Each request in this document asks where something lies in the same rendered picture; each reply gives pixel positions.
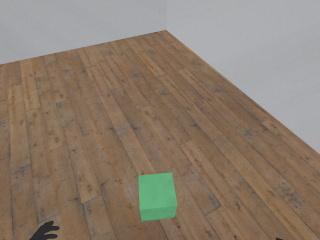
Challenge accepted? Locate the carton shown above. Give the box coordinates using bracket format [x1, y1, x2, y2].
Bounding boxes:
[138, 172, 178, 222]

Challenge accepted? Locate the left robot hand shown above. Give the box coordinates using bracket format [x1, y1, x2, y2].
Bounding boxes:
[29, 220, 60, 240]

